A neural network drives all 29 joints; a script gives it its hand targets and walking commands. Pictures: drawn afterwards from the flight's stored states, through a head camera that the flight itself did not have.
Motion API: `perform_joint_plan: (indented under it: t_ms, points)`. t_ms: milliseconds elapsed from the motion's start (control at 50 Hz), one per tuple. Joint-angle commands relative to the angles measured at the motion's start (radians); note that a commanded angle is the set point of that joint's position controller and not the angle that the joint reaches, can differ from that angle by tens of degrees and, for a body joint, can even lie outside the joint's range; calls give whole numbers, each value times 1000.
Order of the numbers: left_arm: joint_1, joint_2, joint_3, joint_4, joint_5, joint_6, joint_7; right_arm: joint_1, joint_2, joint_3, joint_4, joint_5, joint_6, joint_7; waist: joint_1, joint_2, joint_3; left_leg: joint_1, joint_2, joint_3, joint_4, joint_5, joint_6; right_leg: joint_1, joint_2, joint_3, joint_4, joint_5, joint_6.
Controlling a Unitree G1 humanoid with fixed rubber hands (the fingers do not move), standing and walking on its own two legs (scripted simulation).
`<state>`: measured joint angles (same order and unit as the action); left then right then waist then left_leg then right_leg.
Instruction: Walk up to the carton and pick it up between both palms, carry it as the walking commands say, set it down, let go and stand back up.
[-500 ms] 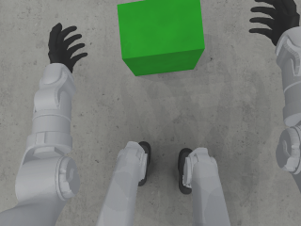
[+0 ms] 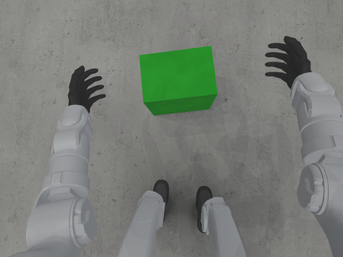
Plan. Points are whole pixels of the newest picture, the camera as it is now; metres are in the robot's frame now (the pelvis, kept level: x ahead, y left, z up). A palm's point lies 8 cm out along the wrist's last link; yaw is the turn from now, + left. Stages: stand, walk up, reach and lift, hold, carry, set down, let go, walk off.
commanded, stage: let go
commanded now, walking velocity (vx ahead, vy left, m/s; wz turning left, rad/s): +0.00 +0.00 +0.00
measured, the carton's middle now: (178, 85) +0.63 +0.06 -0.54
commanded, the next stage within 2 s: stand in 1.20 s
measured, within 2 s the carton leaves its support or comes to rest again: neither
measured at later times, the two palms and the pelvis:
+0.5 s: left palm (36, 176) +0.28 +0.26 +0.00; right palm (320, 162) +0.34 -0.20 -0.01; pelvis +0.06 +0.02 +0.08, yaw -1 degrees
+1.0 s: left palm (29, 206) +0.25 +0.23 +0.04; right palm out of the picture +0.23 -0.23 +0.04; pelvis +0.08 +0.00 +0.10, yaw +0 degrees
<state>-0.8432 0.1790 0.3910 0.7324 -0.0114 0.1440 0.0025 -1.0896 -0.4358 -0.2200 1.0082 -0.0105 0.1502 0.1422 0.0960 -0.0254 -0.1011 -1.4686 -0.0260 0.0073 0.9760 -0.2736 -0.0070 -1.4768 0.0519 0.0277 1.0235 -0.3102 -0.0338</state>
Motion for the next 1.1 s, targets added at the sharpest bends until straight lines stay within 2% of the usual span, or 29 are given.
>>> perform_joint_plan:
  t_ms: [0,40,80,180,300,360,460,600,720,820,1000,1080]
  points:
    - [2,151,0,-127,21,-34,-18,-65,-101,-28,-153,-21,-26,-29,8,-100,-973,438,-21,36,-35,352,-47,727,-31,61,-77,516,31]
    - [72,172,-35,-180,19,-43,-39,10,-80,-30,-235,-27,-26,-57,-3,-94,-1045,471,-25,39,-48,400,-39,820,-33,72,-89,611,37]
    - [139,180,-78,-231,9,-48,-59,87,-53,-27,-319,-22,-27,-84,-12,-79,-1076,524,-28,36,-68,430,-29,878,-31,76,-112,643,40]
    - [361,180,-157,-294,3,-59,-90,337,18,6,-465,-2,-40,-116,-15,-27,-963,736,-18,3,-139,463,-22,871,-20,47,-197,539,45]
    - [578,130,-226,-287,-12,-95,-97,582,86,20,-487,-10,-90,-115,-27,-6,-594,939,5,-43,-250,360,-31,795,-23,11,-323,276,41]
    - [682,108,-257,-298,-20,-110,-87,701,100,25,-486,-16,-109,-112,-30,6,-477,1038,17,-56,-299,323,-36,817,-22,1,-371,201,38]
    - [849,107,-295,-340,-15,-126,-72,902,121,51,-511,-18,-130,-110,-38,34,-319,1167,31,-59,-375,337,-36,930,-21,-1,-452,180,31]
    - [1028,99,-339,-416,-18,-134,-63,1155,128,99,-577,-18,-147,-110,-71,55,-174,1318,34,-66,-468,462,-35,1123,-9,-7,-547,263,25]
    - [1071,90,-333,-445,4,-103,-67,1252,128,136,-646,-15,-118,-87,-90,21,-5,1337,21,-51,-555,310,-21,1266,-20,3,-625,247,31]
    - [1046,128,-318,-426,20,-54,-74,1249,134,156,-679,-11,-69,-73,-82,16,108,1328,3,-24,-567,153,-7,1309,-36,7,-643,170,38]
    - [1036,149,-336,-404,33,2,-73,1272,146,154,-692,3,-26,-81,-90,14,143,1364,-20,-19,-560,179,10,1376,-32,7,-630,266,50]
    - [1024,147,-330,-422,34,57,-44,1291,131,157,-676,22,-42,-103,-100,3,128,1334,-25,-15,-550,173,7,1392,-34,2,-615,314,57]
